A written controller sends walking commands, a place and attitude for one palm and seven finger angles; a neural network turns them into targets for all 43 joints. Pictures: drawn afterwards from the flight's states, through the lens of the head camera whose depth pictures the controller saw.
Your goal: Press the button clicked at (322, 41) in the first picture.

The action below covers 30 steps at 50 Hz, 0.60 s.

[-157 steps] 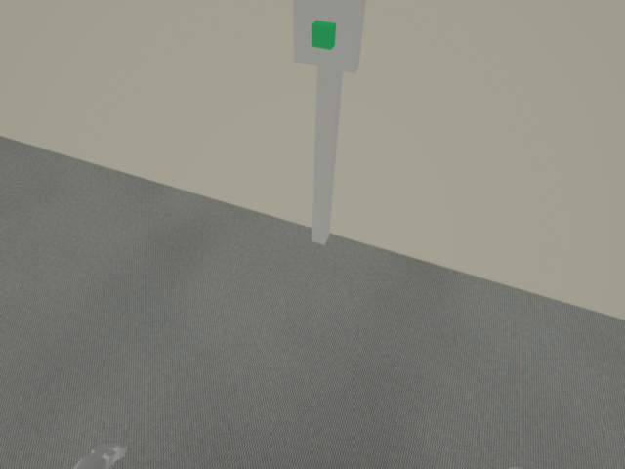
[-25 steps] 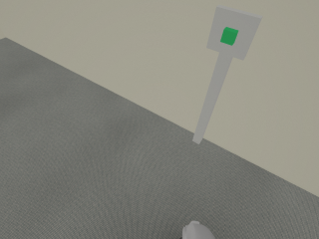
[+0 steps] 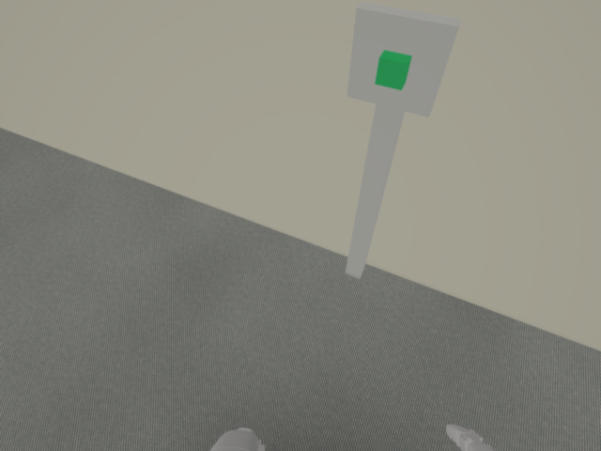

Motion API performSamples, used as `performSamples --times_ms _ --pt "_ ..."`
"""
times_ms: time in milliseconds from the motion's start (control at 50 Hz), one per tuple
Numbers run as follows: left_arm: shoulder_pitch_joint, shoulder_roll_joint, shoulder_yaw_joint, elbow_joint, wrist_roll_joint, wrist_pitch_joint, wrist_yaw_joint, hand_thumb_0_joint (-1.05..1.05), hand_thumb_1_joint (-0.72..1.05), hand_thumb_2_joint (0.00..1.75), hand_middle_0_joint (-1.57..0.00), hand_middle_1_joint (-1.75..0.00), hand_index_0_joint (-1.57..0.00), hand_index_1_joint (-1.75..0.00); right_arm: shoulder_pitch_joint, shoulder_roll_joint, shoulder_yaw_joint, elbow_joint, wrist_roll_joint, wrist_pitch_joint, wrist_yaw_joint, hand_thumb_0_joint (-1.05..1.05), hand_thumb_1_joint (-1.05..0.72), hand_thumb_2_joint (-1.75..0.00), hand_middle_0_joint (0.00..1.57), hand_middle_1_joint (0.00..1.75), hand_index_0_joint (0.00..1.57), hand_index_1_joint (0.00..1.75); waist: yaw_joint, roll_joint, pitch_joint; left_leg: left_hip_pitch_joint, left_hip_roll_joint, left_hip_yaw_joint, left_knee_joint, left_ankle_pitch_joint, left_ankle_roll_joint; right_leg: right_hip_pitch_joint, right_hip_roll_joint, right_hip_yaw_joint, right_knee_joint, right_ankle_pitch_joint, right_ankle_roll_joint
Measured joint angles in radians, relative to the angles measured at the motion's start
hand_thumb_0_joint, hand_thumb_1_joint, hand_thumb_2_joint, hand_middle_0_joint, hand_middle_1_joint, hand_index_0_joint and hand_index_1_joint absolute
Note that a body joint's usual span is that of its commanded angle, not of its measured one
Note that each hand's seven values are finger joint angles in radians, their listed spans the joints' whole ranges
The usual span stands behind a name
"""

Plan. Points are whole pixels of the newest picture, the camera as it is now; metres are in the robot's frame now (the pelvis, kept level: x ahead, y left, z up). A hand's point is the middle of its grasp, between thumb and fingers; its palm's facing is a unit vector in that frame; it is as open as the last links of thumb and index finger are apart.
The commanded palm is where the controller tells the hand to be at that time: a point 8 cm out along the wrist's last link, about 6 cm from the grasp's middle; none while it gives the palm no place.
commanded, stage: turn to face it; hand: left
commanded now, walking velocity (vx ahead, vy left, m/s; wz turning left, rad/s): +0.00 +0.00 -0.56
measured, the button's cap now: (393, 69) +0.76 -0.10 +0.10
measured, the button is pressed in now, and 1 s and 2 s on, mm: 0 0 0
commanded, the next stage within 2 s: take the last steps up to it in 0.38 s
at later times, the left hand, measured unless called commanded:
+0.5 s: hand (187, 421) +0.17 +0.20 -0.16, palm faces -0.28 -0.93 -0.26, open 7.4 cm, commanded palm none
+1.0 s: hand (203, 421) +0.17 +0.18 -0.18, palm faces -0.34 -0.93 -0.16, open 7.3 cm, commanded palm none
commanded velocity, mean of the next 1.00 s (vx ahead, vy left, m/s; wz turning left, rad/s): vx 0.15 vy -0.04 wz -0.24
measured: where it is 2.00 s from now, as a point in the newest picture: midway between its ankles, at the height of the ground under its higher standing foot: outside the picture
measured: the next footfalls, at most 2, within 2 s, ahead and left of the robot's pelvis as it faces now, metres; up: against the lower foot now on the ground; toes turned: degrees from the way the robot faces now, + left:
left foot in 0.10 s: +0.06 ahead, +0.15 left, +0.00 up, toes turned -1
right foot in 0.52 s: +0.02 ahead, -0.10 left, +0.00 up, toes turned -22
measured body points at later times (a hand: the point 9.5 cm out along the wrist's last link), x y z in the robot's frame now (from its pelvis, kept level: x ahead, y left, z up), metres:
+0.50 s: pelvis +0.02 +0.03 +0.00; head +0.06 +0.01 +0.44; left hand +0.18 +0.25 -0.14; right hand -0.03 -0.22 -0.16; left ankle +0.02 +0.15 -0.73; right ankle -0.01 -0.09 -0.73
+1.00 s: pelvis +0.11 +0.01 +0.00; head +0.11 +0.03 +0.45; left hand +0.19 +0.23 -0.17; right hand +0.04 -0.22 -0.14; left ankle +0.14 +0.10 -0.73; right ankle +0.01 -0.09 -0.67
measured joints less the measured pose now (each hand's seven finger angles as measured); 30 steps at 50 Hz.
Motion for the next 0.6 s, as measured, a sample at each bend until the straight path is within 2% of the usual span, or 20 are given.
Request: performSamples --times_ms 80,120,140,180,240,280,340,420,460,500,520,540,560,600 --pt "0.002 0.015 0.01 -0.026 -0.003 0.012 0.001 0.0 0.91 0.9 -0.2 -0.3 -0.2 -0.3 -0.005 0.004 0.005 -0.012 0.01 -0.005 -0.004 0.0 -0.91 -0.9 0.2 0.29 0.2 0.3 0.015 -0.014 -0.015 0.116 -0.04 0.022 -0.186 0.027 0.003 -0.015 0.007 0.045 0.037 -0.024 0.03" --pt "-0.003 0.033 0.017 -0.033 -0.011 0.023 0.003 0.0 0.91 0.9 -0.2 -0.3 -0.2 -0.3 0.004 0.015 0.009 -0.014 0.008 -0.016 -0.006 0.0 -0.91 -0.9 0.2 0.29 0.2 0.3 0.011 -0.037 -0.016 0.163 -0.052 0.048 -0.258 0.08 0.039 -0.038 0.006 0.066 0.11 -0.088 0.046" --pt "-0.008 0.042 0.02 -0.035 -0.01 0.029 0.003 0.0 0.91 0.9 -0.2 -0.3 -0.2 -0.3 0.011 0.02 0.013 -0.017 0.004 -0.016 -0.004 0.0 -0.91 -0.9 0.2 0.29 0.2 0.3 0.011 -0.046 -0.013 0.172 -0.051 0.062 -0.256 0.079 0.056 -0.062 0.003 0.056 0.196 -0.172 0.057" --pt "-0.011 0.057 0.027 -0.039 -0.004 0.036 0.0 0.0 0.91 0.9 -0.2 -0.29 -0.2 -0.3 0.029 0.029 0.02 -0.019 -0.002 -0.012 -0.003 0.0 -0.91 -0.9 0.2 0.29 0.2 0.3 0.009 -0.053 -0.011 0.201 -0.039 0.092 -0.273 0.072 0.073 -0.118 -0.004 0.023 0.399 -0.249 0.081" --pt "-0.013 0.075 0.036 -0.049 0.0 0.043 -0.008 0.0 0.91 0.9 -0.2 -0.29 -0.2 -0.3 0.059 0.035 0.025 -0.017 -0.007 -0.007 -0.006 0.0 -0.91 -0.9 0.2 0.29 0.21 0.3 0.0 -0.053 -0.012 0.237 -0.02 0.129 -0.313 0.079 0.078 -0.169 -0.037 -0.014 0.607 -0.241 0.104" --pt "-0.015 0.081 0.036 -0.054 -0.001 0.047 -0.012 0.0 0.91 0.9 -0.2 -0.29 -0.2 -0.3 0.078 0.034 0.023 -0.012 -0.008 -0.007 -0.006 0.0 -0.91 -0.9 0.2 0.3 0.21 0.3 -0.006 -0.05 -0.01 0.254 -0.009 0.153 -0.331 0.081 0.079 -0.172 -0.065 -0.026 0.644 -0.224 0.114" --pt "-0.023 0.081 0.031 -0.055 -0.002 0.055 -0.014 0.0 0.91 0.9 -0.2 -0.29 -0.2 -0.3 0.106 0.028 0.017 -0.002 -0.009 -0.011 -0.005 0.0 -0.91 -0.9 0.2 0.3 0.21 0.3 -0.02 -0.039 -0.002 0.27 0.006 0.187 -0.339 0.077 0.077 -0.141 -0.1 -0.041 0.585 -0.228 0.122" --pt "-0.049 0.065 0.016 -0.052 -0.002 0.058 -0.016 0.0 0.91 0.9 -0.2 -0.29 -0.2 -0.3 0.143 0.011 0.004 0.019 -0.012 -0.009 0.001 0.0 -0.91 -0.9 0.2 0.3 0.21 0.3 -0.048 -0.015 0.016 0.277 0.031 0.227 -0.318 0.056 0.065 -0.057 -0.124 -0.078 0.376 -0.253 0.114" --pt "-0.066 0.054 0.008 -0.053 -0.002 0.052 -0.016 0.0 0.91 0.9 -0.2 -0.29 -0.2 -0.3 0.162 -0.001 -0.002 0.033 -0.012 -0.006 0.004 0.0 -0.91 -0.9 0.2 0.3 0.21 0.3 -0.063 -0.002 0.022 0.273 0.044 0.245 -0.292 0.039 0.055 -0.012 -0.12 -0.095 0.269 -0.24 0.102" --pt "-0.08 0.044 -0.001 -0.058 -0.003 0.038 -0.017 0.0 0.91 0.9 -0.2 -0.29 -0.2 -0.3 0.188 -0.015 -0.009 0.049 -0.009 -0.001 0.007 0.0 -0.91 -0.9 0.2 0.3 0.21 0.3 -0.073 0.009 0.021 0.259 0.056 0.258 -0.245 0.012 0.04 0.05 -0.113 -0.112 0.126 -0.14 0.089" --pt "-0.085 0.039 -0.006 -0.06 -0.001 0.025 -0.016 0.0 0.91 0.9 -0.2 -0.29 -0.2 -0.3 0.203 -0.024 -0.011 0.057 -0.004 0.003 0.008 0.0 -0.91 -0.9 0.2 0.3 0.21 0.3 -0.077 0.017 0.017 0.239 0.066 0.258 -0.198 -0.008 0.032 0.073 -0.109 -0.118 0.074 -0.106 0.06" --pt "-0.094 0.026 -0.01 -0.057 0.0 0.012 -0.013 0.0 0.91 0.9 -0.2 -0.29 -0.2 -0.3 0.209 -0.037 -0.014 0.069 -0.002 0.012 0.008 0.0 -0.91 -0.9 0.2 0.3 0.21 0.3 -0.081 0.039 0.019 0.208 0.075 0.229 -0.12 -0.067 0.025 0.07 -0.097 -0.123 0.086 -0.117 0.044" --pt "-0.098 0.014 -0.018 -0.056 -0.002 0.003 -0.01 0.0 0.91 0.9 -0.2 -0.29 -0.2 -0.3 0.214 -0.047 -0.015 0.08 0.0 0.025 0.005 0.01 -0.91 -0.9 0.2 0.29 0.2 0.3 -0.085 0.054 0.019 0.169 0.066 0.185 -0.026 -0.129 0.023 0.07 -0.091 -0.127 0.098 -0.134 0.038" --pt "-0.092 -0.006 -0.024 -0.056 -0.005 -0.006 -0.003 0.0 0.91 0.9 -0.2 -0.29 -0.2 -0.3 0.224 -0.055 -0.017 0.1 -0.003 0.044 0.004 0.01 -0.91 -0.9 0.2 0.29 0.2 0.3 -0.083 0.063 0.006 0.099 0.04 0.123 0.144 -0.168 0.026 0.089 -0.088 -0.127 0.083 -0.147 0.036"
